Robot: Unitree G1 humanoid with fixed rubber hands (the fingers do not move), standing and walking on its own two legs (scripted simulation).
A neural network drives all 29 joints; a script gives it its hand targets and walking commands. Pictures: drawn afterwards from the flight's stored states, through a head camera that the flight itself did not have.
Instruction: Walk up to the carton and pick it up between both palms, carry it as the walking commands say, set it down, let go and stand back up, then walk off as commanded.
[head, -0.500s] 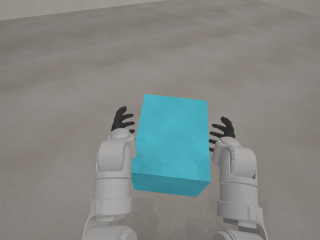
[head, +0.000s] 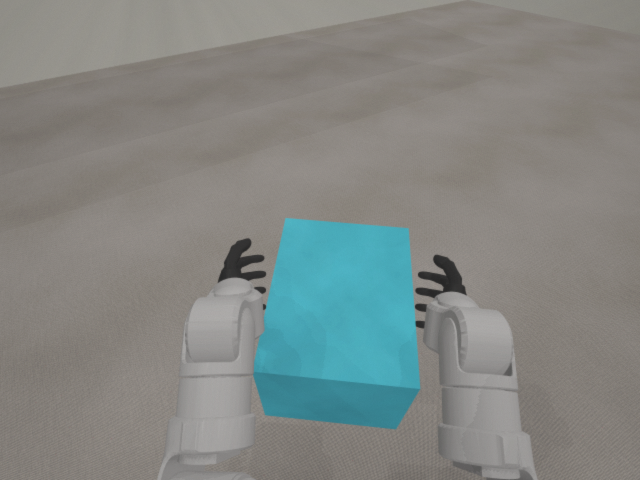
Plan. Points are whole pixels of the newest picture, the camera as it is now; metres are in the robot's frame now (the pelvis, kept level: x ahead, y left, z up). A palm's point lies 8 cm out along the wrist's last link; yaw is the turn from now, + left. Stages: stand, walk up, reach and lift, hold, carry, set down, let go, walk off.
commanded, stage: carry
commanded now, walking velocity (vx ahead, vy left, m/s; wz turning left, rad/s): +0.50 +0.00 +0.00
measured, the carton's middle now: (338, 319) +0.36 +0.00 +0.01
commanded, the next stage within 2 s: none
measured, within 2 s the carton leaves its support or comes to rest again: neither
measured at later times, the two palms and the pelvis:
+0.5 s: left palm (259, 184) +0.53 +0.13 +0.13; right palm (424, 195) +0.51 -0.13 +0.12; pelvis +0.23 +0.01 +0.01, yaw -2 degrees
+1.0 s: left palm (292, 109) +0.84 +0.10 +0.12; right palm (410, 116) +0.83 -0.16 +0.11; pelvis +0.53 -0.02 +0.00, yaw -1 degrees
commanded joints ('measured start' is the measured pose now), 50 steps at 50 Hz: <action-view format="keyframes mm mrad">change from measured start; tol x32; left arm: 1 -316 -1071 -555 -120 -414 30 -264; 50 -221 -1022 -557 -167 -383 49 -300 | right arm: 1 -459 1049 583 -230 375 -5 288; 50 -383 1047 615 -264 376 3 305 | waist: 1 6 -240 -283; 18 -39 219 -244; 29 -20 135 -110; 32 14 -377 -218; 50 -33 -57 -301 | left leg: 1 -353 -7 21 286 6 -14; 5 -609 10 -39 225 -197 -5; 14 105 -49 90 -140 161 17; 18 501 431 -600 -286 151 261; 28 -14 237 -95 -277 -87 83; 34 -663 15 -39 610 -148 -46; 39 -650 17 41 357 -105 -49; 50 306 46 54 -118 610 15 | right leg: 1 545 -325 488 -280 71 -157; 9 534 -332 221 -238 437 -144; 16 -151 -123 -67 213 190 58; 18 -475 -85 -44 420 -304 80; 31 382 -200 117 -262 -154 -13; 32 528 -414 505 -362 -104 -107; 35 788 -410 342 -170 498 -145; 45 533 -281 -62 -128 952 -50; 50 73 -170 -145 222 529 86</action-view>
